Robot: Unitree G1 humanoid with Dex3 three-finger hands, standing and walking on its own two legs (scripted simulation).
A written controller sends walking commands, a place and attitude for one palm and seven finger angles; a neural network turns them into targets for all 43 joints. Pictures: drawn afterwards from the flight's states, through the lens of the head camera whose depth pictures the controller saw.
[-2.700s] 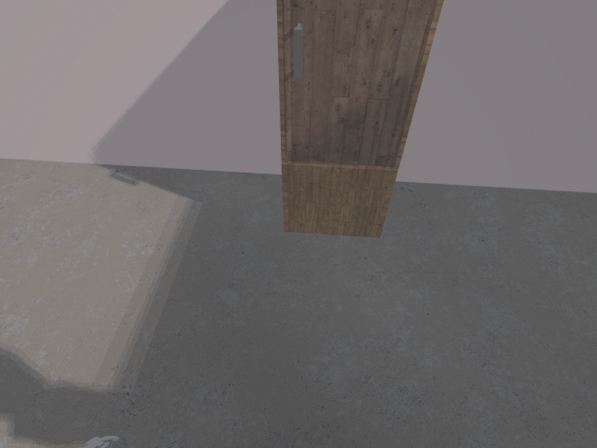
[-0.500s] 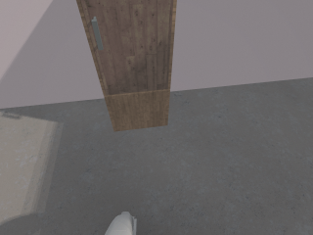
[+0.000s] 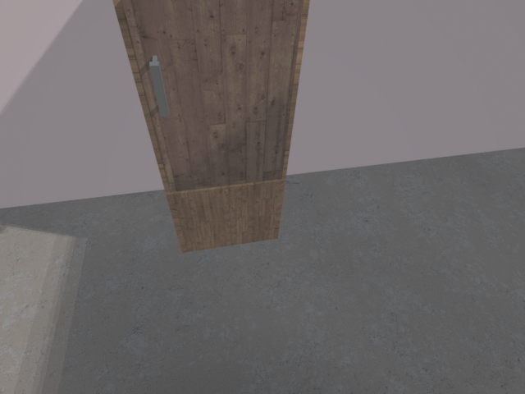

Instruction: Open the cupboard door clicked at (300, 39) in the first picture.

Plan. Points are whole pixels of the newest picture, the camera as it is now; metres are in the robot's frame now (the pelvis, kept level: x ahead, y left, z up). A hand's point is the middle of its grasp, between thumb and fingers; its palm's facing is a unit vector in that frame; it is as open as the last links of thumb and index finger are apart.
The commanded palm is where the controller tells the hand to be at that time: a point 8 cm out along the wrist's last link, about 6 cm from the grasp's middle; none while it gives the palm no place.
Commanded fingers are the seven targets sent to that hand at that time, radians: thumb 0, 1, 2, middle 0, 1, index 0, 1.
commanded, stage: turn to face it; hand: left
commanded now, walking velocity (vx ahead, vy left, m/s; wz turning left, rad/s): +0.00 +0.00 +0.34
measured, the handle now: (160, 86) +0.78 +0.28 +0.06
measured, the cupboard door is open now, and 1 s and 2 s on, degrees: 0 0 0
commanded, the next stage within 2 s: take the last steps up to it in 0.26 s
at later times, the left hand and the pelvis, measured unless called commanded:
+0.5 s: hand out of the picture -0.01 +0.20 -0.19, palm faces +0.24 -0.95 -0.21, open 7.3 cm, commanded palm none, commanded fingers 0.00 0.90 0.90 -0.20 -0.30 -0.20 -0.30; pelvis +0.02 +0.02 -0.01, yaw +10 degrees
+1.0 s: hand (159, 365) +0.21 +0.19 -0.18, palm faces +0.17 -0.97 -0.19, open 7.4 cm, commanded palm none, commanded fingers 0.00 0.90 0.90 -0.20 -0.30 -0.20 -0.30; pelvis +0.17 +0.00 -0.01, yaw +10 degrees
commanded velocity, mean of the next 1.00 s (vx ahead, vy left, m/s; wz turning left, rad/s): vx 0.18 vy -0.06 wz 0.09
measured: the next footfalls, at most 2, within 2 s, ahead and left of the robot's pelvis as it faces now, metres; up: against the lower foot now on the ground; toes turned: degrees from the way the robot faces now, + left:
right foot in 0.14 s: +0.05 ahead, -0.13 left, +0.00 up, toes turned +0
left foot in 0.48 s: +0.03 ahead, +0.13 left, +0.00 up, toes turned +14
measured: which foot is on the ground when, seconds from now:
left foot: down 0.00-0.16, up 0.18-0.46, down 0.48-0.94, up 0.96-1.00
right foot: up 0.00-0.12, down 0.14-0.48, up 0.50-0.90, down 0.92-1.00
